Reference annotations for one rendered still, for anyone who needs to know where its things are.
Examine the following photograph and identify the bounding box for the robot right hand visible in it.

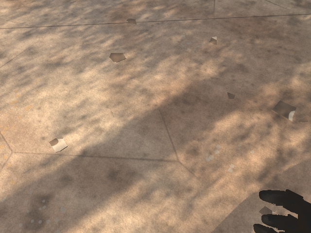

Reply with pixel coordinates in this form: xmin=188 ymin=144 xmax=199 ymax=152
xmin=253 ymin=189 xmax=311 ymax=233

